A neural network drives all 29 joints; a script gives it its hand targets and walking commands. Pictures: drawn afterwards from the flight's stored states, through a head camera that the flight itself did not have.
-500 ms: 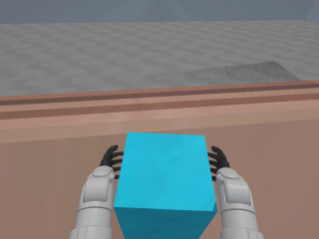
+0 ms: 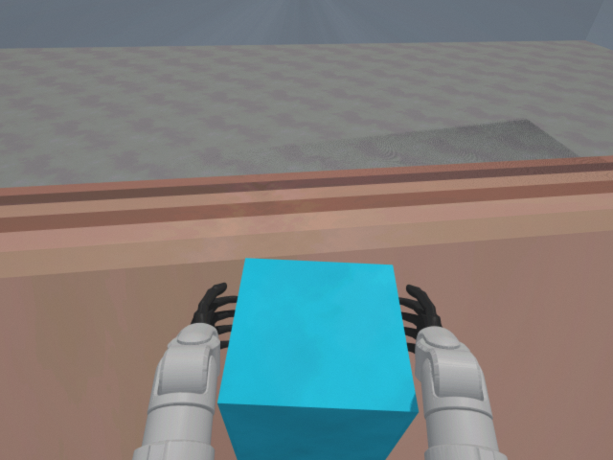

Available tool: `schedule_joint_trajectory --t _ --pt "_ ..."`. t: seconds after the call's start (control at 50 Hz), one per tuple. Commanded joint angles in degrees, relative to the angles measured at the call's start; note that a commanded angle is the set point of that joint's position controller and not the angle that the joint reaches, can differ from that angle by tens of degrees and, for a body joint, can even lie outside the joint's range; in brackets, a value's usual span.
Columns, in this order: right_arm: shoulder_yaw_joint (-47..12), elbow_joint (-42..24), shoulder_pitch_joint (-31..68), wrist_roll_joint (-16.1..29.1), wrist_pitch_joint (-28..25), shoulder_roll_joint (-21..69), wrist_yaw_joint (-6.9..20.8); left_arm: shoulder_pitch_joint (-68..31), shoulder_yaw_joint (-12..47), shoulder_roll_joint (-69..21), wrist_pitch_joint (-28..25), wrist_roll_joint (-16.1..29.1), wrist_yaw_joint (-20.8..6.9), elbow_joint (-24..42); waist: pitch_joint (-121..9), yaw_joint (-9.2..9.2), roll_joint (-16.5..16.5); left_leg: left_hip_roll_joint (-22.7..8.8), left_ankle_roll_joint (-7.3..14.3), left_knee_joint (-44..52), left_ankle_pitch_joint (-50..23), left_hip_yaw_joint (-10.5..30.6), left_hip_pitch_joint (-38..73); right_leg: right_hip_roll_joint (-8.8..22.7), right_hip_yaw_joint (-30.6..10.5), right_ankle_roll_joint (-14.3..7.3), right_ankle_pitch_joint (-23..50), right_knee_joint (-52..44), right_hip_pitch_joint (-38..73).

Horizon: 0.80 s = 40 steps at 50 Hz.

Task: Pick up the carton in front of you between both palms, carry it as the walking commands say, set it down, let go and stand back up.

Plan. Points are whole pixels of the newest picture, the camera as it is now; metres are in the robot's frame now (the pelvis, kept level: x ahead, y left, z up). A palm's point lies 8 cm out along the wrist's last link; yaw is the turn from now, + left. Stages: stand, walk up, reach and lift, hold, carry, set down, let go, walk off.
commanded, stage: carry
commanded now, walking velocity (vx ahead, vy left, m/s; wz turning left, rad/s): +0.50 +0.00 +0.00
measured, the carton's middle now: (313, 368) +0.28 +0.00 -0.03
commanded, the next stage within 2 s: none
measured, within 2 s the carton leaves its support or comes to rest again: neither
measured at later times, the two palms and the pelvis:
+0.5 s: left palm (215, 261) +0.40 +0.15 +0.08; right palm (412, 267) +0.39 -0.15 +0.08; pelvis +0.14 +0.01 -0.01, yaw +2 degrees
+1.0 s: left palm (218, 158) +0.69 +0.20 +0.09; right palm (362, 165) +0.66 -0.10 +0.10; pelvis +0.43 +0.07 +0.00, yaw -1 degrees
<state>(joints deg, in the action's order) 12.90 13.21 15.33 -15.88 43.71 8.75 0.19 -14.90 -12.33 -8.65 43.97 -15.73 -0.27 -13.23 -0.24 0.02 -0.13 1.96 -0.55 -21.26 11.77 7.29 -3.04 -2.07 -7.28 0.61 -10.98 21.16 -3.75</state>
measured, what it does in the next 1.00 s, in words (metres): walks ahead: right foot, then left foot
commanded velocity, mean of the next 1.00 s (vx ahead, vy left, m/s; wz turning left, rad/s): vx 0.50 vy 0.00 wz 0.00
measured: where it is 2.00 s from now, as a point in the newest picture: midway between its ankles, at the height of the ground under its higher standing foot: (302, 289)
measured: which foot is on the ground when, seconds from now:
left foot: down 0.00-0.46, up 0.48-0.74, down 0.76-1.00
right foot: down 0.00-0.28, up 0.30-0.42, down 0.44-0.78, up 0.80-1.00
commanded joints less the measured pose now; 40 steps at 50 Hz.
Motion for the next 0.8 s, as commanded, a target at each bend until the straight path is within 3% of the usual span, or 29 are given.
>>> schedule_joint_trajectory --t 0.0,0.02,0.04,0.1,0.18,0.22,0.24,0.26,0.28,0.3,0.32,0.34,0.38,0.4,0.42,0.44,0.46,0.48,0.5,0.52,0.58,0.62,0.66,0.7,0.72,0.74,0.76,0.78 --pt "-31.8 -1.8 27.7 15.6 -1.6 52.9 13.5 -29.7 31.3 -52.0 -2.1 15.9 -13.3 3.1 -11.5 0.19 -0.6 -5.9 1.2 1.6 13.2 0.5 -7.5 6.0 0.5 -1.0 -13.5 -0.4 -5.1" --pt "-32.9 -3.5 28.3 16.5 -1.4 52.9 13.4 -30.2 32.6 -52.4 -2.0 16.6 -13.1 4.8 -10.2 0.17 -0.4 -5.1 1.5 2.3 25.1 0.8 -10.8 5.3 0.0 -1.3 -25.3 -1.4 -8.3" --pt "-34.2 -5.1 29.1 17.4 -1.1 53.2 13.1 -31.3 33.8 -52.9 -1.7 17.4 -12.9 6.9 -9.0 0.11 0.0 -5.0 1.6 1.7 30.1 0.7 -13.1 5.3 -0.2 -1.6 -30.2 -1.2 -10.4" --pt "-38.4 -10.5 28.8 19.7 0.9 53.4 11.8 -30.1 37.5 -52.8 0.3 19.7 -11.7 11.8 -14.1 0.51 1.3 -5.1 1.6 -3.6 17.7 -3.1 -12.6 7.3 0.6 -2.7 -20.6 0.3 -8.9" --pt "-42.7 -18.2 28.4 22.9 6.7 51.8 9.7 -28.7 41.8 -50.8 6.0 22.7 -9.2 19.4 -15.1 0.39 7.3 -2.8 0.7 -9.9 17.2 -9.1 -16.8 12.3 -5.1 -5.5 -28.2 -4.4 -8.4" --pt "-43.6 -20.7 27.2 24.3 10.0 50.0 8.4 -27.5 42.4 -48.6 9.4 23.4 -7.7 22.1 -13.1 0.26 7.9 -2.4 0.8 -5.9 13.4 -11.3 -14.1 12.5 -3.5 -5.7 -25.4 -2.9 -11.1" --pt "-44.1 -22.0 26.2 25.0 11.6 49.2 7.7 -26.3 42.9 -47.8 11.1 23.9 -7.0 23.7 -12.7 0.28 4.6 -4.0 1.2 -2.5 12.6 -9.3 -9.7 10.2 1.0 -4.4 -21.1 1.5 -14.5" --pt "-44.4 -23.1 24.1 25.5 13.1 48.3 6.9 -25.4 43.7 -47.4 12.7 24.6 -6.3 25.7 -12.8 -0.06 -2.9 -9.4 2.9 1.7 15.0 -1.4 -4.4 7.0 6.9 -2.6 -16.1 10.8 -20.4" --pt "-44.2 -23.5 21.3 25.8 14.4 47.8 6.2 -25.3 44.5 -47.2 14.4 25.7 -5.8 28.1 -13.3 -0.79 -14.4 -16.4 6.5 3.7 9.4 9.3 3.3 4.0 13.0 -0.3 -13.3 21.9 -29.6" --pt "-44.1 -24.9 18.1 25.8 15.6 47.7 5.3 -25.0 45.8 -46.8 15.9 27.1 -5.4 30.2 -10.8 -1.20 -17.6 -20.2 10.2 4.3 -1.1 15.6 8.1 3.3 14.5 0.2 -18.5 22.3 -38.1" --pt "-44.3 -27.9 16.9 25.8 16.8 47.7 4.4 -24.7 47.0 -46.9 17.1 28.5 -5.1 31.9 -10.1 -1.56 -14.4 -21.1 12.1 3.3 -11.5 15.8 10.4 3.3 14.2 -0.2 -22.5 21.4 -40.4" --pt "-44.9 -31.3 16.4 26.4 18.0 47.9 3.7 -23.3 47.8 -47.5 18.1 29.7 -4.8 33.7 -11.9 -1.73 -10.9 -20.7 12.2 2.0 -17.0 13.2 11.8 3.2 14.5 -0.5 -22.1 18.1 -38.9" --pt "-46.7 -37.1 14.9 28.1 19.8 49.0 2.9 -18.6 48.6 -48.4 19.7 31.0 -4.0 37.3 -16.1 -1.18 -8.0 -17.2 8.9 -1.7 -15.9 3.8 9.2 1.3 17.6 -0.6 -11.0 8.0 -27.7" --pt "-47.5 -39.1 13.6 28.9 20.6 49.2 2.8 -16.2 48.4 -49.4 20.4 30.9 -3.7 38.4 -19.1 -0.32 -6.6 -14.0 6.0 -5.7 -13.9 -3.6 0.6 0.4 19.1 -1.0 -3.8 0.3 -12.3" --pt "-48.1 -41.1 12.4 29.6 21.4 48.7 2.7 -13.1 47.7 -49.5 21.0 30.6 -3.3 39.4 -22.5 0.56 -3.0 -11.1 3.1 -12.8 -11.1 -9.2 -12.4 3.6 14.9 -2.0 -0.8 -2.3 6.8" --pt "-48.7 -44.3 13.7 30.8 22.5 48.0 2.9 -9.5 46.6 -49.5 21.4 29.5 -2.8 39.7 -22.9 2.20 10.7 -6.2 0.3 -27.4 -0.7 -16.2 -26.8 16.8 -5.1 -6.6 -5.7 -7.5 15.8" --pt "-50.2 -46.7 15.4 32.8 23.7 47.9 3.3 -8.4 45.8 -49.6 21.8 28.7 -2.3 40.8 -19.6 1.82 19.1 -2.1 0.0 -34.3 16.1 -15.3 -42.2 25.0 -19.5 -13.4 10.5 -6.3 22.9" --pt "-50.9 -47.1 15.8 33.9 24.2 47.9 3.5 -10.1 45.7 -49.2 22.5 28.7 -1.9 43.7 -17.7 1.95 12.8 -5.3 1.1 -38.3 20.7 -11.1 -46.5 27.6 -18.7 -16.1 19.0 -4.4 23.3" --pt "-50.5 -46.6 15.7 34.3 24.5 47.4 3.6 -11.6 45.7 -48.9 23.1 29.0 -1.6 45.2 -16.8 2.09 7.0 -6.5 1.4 -39.5 20.6 -10.4 -46.9 25.8 -14.3 -15.0 23.2 -3.7 22.1" --pt "-50.2 -46.1 14.2 34.4 24.7 47.6 3.4 -12.5 46.1 -48.4 23.5 29.7 -1.3 46.7 -17.0 2.22 4.1 -7.5 1.6 -36.2 19.1 -10.3 -47.0 24.8 -10.8 -13.2 17.9 -5.3 21.3" --pt "-48.1 -44.1 9.9 32.3 25.1 47.3 2.1 -13.0 48.0 -46.7 24.8 32.0 -1.2 48.4 -15.1 1.69 5.7 -6.5 0.7 -23.7 9.2 -13.7 -41.0 19.7 -0.1 -8.7 16.6 -8.2 16.9" --pt "-46.3 -43.3 7.1 30.1 25.4 45.9 0.9 -12.0 48.5 -44.8 25.4 33.1 -1.4 48.4 -13.5 1.38 7.4 -4.6 0.5 -16.8 3.3 -16.9 -34.1 17.2 6.6 -7.4 17.5 -8.2 11.2" --pt "-45.1 -43.6 6.5 28.9 25.8 44.5 0.1 -11.8 48.5 -43.3 25.9 33.7 -1.6 48.3 -11.7 1.18 9.2 -3.1 0.9 -10.8 -2.7 -19.5 -25.3 16.2 10.7 -5.9 18.1 -8.0 4.4" --pt "-44.6 -44.1 7.0 28.6 26.2 43.8 -0.3 -12.5 48.3 -42.1 26.4 34.0 -1.7 48.7 -13.1 0.31 9.2 -1.0 2.0 -8.3 -6.6 -23.1 -11.9 15.2 15.2 -4.3 23.5 -1.2 -2.0" --pt "-44.3 -44.0 6.9 28.5 26.4 43.3 -0.4 -12.7 48.1 -41.5 26.8 34.0 -1.7 48.9 -15.2 -0.13 7.7 0.6 2.4 -8.0 -3.6 -25.0 -3.3 13.2 18.4 -3.1 25.4 5.9 -5.5" --pt "-43.9 -44.0 6.9 28.3 26.7 42.7 -0.4 -13.0 47.7 -40.5 27.1 34.0 -1.6 48.9 -18.0 -1.04 5.0 -1.5 2.6 -7.4 0.0 -22.6 7.0 11.0 19.8 -1.9 20.2 15.7 -11.4" --pt "-43.3 -43.8 6.7 27.9 26.9 41.7 -0.4 -14.8 47.2 -39.4 27.7 33.7 -1.6 49.6 -19.3 -2.32 -5.5 -15.0 6.3 2.1 16.2 0.6 11.3 6.5 20.5 0.3 7.3 32.1 -20.9" --pt "-43.5 -43.1 7.6 28.3 27.1 41.8 -0.3 -14.9 47.5 -39.7 28.2 33.8 -1.7 49.7 -20.3 -1.81 -17.3 -27.2 13.7 11.2 15.9 25.8 15.9 0.9 15.4 1.0 -15.2 46.0 -33.2"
